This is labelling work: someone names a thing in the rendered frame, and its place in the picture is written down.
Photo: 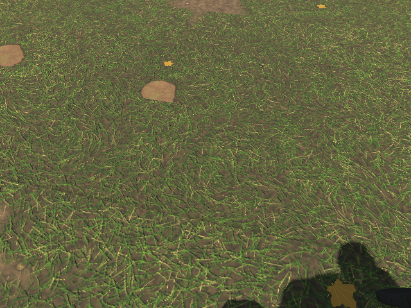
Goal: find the right robot hand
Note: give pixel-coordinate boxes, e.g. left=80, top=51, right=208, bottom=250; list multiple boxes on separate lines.
left=376, top=288, right=411, bottom=308

